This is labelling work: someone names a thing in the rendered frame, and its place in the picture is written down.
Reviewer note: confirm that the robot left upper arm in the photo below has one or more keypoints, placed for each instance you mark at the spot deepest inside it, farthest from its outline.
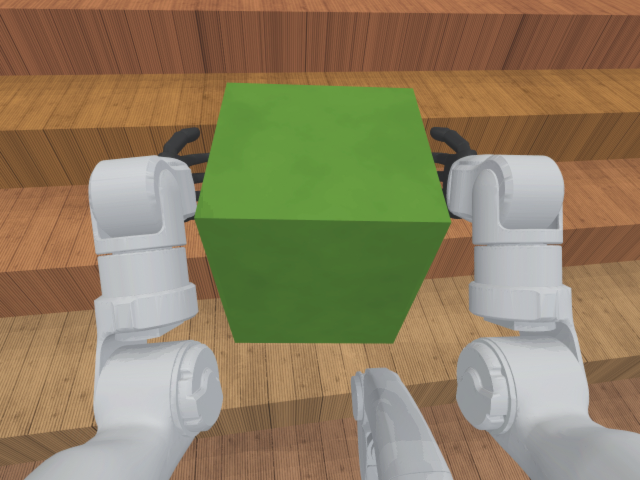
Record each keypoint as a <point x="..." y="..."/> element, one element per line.
<point x="151" y="401"/>

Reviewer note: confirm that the robot left forearm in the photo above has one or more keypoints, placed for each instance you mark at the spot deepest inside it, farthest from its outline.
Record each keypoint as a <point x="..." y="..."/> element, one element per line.
<point x="138" y="206"/>

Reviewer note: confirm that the robot right hand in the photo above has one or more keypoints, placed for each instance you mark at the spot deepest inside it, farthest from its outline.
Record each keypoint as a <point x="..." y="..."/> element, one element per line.
<point x="459" y="145"/>

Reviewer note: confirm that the carton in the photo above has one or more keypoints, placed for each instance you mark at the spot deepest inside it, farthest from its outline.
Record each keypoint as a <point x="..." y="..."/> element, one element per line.
<point x="320" y="211"/>

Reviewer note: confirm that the robot right forearm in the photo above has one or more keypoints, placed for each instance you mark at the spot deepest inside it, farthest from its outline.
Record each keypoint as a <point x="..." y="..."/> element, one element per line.
<point x="515" y="205"/>

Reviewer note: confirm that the robot left hand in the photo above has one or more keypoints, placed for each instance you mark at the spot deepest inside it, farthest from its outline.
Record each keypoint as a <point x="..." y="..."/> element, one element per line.
<point x="176" y="143"/>

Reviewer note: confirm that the robot right thigh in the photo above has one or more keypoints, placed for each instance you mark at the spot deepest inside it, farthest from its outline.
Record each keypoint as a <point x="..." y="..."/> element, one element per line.
<point x="405" y="448"/>

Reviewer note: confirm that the robot right shin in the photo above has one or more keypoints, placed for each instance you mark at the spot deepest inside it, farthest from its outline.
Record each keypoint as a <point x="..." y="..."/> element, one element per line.
<point x="367" y="459"/>

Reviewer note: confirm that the robot right upper arm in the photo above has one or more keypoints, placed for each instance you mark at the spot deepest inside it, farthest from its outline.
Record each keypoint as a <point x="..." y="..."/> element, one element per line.
<point x="530" y="394"/>

